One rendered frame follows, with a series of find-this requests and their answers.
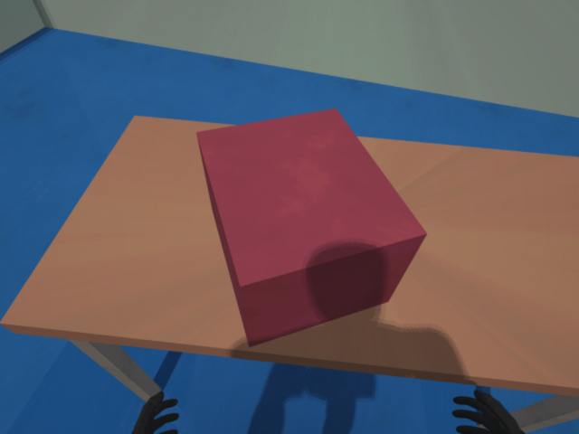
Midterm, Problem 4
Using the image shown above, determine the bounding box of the table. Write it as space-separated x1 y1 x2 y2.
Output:
0 116 579 433

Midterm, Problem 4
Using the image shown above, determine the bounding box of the carton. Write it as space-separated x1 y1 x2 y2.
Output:
196 108 427 347

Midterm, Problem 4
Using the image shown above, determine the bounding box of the left robot hand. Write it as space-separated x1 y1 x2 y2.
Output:
131 392 179 434

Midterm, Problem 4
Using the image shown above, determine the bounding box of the right robot hand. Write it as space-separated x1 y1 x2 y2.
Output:
452 390 526 434

